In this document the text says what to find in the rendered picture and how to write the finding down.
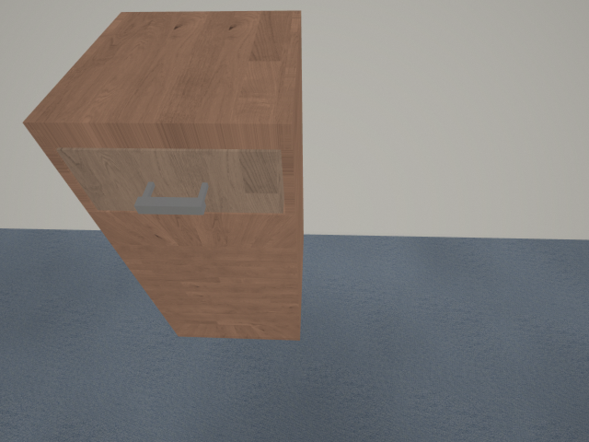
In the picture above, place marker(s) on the cabinet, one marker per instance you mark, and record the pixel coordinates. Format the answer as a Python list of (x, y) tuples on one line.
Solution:
[(195, 80)]

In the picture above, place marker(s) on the handle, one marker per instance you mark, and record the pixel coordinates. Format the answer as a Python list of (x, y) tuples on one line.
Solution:
[(171, 205)]

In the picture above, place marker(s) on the drawer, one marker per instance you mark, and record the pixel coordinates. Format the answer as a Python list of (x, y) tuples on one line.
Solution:
[(239, 180)]

